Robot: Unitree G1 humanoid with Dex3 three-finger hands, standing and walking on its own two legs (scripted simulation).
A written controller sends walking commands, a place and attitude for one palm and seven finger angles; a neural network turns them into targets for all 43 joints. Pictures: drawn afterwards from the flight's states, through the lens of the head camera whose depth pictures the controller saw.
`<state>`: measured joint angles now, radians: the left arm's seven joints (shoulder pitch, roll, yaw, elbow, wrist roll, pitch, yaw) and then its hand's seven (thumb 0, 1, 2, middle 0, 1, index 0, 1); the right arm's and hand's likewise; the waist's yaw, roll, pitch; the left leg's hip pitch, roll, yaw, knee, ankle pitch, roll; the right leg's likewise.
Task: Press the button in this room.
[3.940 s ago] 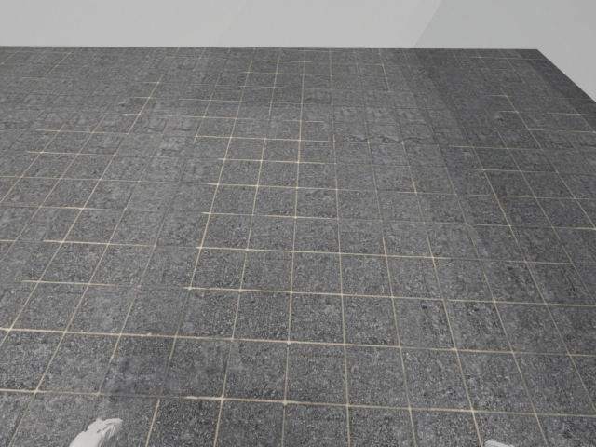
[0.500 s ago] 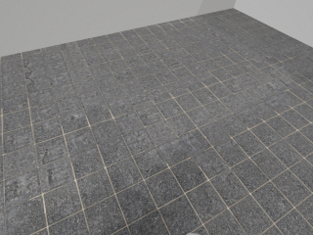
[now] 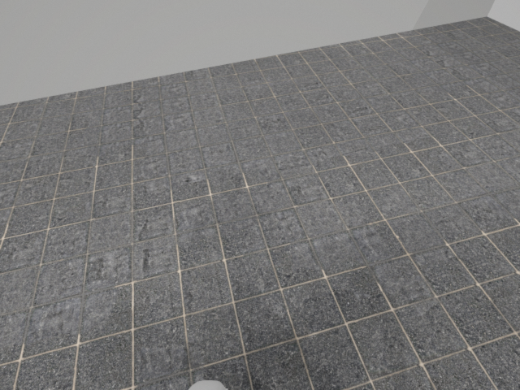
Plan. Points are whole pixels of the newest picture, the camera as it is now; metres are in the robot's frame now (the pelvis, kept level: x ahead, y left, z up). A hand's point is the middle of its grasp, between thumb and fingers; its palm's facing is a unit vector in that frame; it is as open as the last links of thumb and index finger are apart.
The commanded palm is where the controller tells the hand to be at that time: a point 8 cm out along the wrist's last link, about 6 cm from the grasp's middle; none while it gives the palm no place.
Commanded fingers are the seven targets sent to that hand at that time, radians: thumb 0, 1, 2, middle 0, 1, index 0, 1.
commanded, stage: turn or walk to find it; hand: left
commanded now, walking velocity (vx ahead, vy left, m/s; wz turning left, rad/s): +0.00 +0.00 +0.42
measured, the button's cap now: out of the picture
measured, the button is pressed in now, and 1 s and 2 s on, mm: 0 0 0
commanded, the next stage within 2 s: none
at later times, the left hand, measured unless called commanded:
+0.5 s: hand out of the picture +0.00 +0.29 -0.17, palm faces +0.22 -0.94 -0.25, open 7.4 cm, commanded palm none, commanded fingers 0.00 0.90 0.90 -0.20 -0.30 -0.20 -0.30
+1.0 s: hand out of the picture -0.08 +0.20 -0.15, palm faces +0.43 -0.87 -0.25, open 7.4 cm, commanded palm none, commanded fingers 0.00 0.90 0.90 -0.20 -0.30 -0.20 -0.30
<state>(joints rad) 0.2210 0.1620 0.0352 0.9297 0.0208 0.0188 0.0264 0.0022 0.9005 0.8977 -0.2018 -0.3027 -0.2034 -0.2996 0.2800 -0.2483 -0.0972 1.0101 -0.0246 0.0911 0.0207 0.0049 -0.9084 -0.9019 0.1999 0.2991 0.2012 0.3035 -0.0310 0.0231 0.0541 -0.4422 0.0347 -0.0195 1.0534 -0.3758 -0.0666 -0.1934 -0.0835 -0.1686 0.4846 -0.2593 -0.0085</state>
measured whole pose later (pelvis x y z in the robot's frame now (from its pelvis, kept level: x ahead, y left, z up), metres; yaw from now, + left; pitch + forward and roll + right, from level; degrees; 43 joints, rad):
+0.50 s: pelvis -0.03 +0.06 +0.00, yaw +11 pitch +0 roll -1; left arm 0.18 0.25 0.07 0.96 0.01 0.06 0.02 0.00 0.91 0.90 -0.20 -0.30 -0.20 -0.30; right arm 0.19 -0.17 -0.04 0.95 -0.02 0.02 -0.01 0.00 -0.90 -0.90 0.21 0.30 0.21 0.30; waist -0.01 -0.02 0.06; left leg -0.22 -0.06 -0.02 0.43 -0.19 0.07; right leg -0.42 -0.08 -0.01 0.99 -0.40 0.10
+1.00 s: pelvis -0.07 +0.00 +0.00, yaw +25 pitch -2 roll +1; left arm 0.22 0.16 0.03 0.94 0.02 0.02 0.02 0.00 0.90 0.90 -0.20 -0.30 -0.20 -0.30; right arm 0.28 -0.25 -0.10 1.01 -0.02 0.09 0.02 0.00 -0.91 -0.90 0.20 0.30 0.20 0.30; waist -0.03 0.03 0.05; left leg -0.43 0.04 -0.03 1.06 -0.38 -0.07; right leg -0.20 -0.08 -0.17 0.48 -0.25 -0.02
